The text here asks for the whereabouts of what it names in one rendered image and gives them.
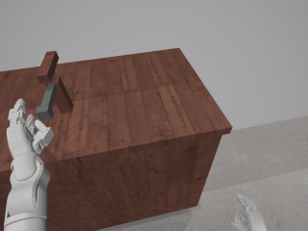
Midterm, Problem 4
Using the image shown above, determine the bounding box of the counter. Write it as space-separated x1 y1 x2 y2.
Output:
0 48 233 231

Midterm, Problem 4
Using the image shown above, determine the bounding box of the robot right hand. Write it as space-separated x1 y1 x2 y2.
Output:
231 193 268 231

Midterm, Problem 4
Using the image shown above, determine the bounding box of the robot left forearm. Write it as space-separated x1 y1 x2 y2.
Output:
4 152 51 231

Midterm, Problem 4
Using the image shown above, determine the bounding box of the tap lever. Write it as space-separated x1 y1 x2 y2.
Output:
35 80 58 121

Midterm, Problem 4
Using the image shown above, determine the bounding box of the robot left hand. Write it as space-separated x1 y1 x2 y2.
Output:
6 98 55 159

